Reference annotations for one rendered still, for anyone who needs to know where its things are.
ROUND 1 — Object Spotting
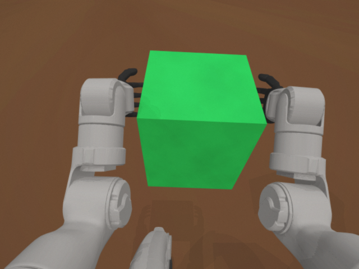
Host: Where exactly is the right robot forearm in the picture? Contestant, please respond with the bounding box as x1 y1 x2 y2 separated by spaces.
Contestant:
265 86 332 212

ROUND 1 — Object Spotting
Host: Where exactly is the right robot upper arm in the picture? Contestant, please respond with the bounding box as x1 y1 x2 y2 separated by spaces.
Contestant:
258 182 359 269

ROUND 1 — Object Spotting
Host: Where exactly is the right robot hand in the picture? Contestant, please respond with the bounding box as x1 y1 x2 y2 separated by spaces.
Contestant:
256 74 283 124

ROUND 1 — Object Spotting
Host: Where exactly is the carton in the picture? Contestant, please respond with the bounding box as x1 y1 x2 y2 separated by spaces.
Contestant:
137 50 267 189

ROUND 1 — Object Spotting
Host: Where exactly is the left robot forearm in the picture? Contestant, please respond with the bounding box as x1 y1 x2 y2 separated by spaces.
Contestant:
63 78 134 219

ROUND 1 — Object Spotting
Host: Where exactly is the left robot thigh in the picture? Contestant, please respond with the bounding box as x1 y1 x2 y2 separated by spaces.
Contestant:
129 230 172 269

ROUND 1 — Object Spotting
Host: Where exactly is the robot left shin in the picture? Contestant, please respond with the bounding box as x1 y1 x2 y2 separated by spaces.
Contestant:
154 227 169 269

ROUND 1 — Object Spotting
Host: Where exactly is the left robot upper arm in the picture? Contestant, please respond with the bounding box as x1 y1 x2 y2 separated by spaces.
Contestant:
4 176 132 269

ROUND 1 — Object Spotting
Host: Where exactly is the left robot hand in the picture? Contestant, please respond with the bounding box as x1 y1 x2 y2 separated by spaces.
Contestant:
117 68 144 117

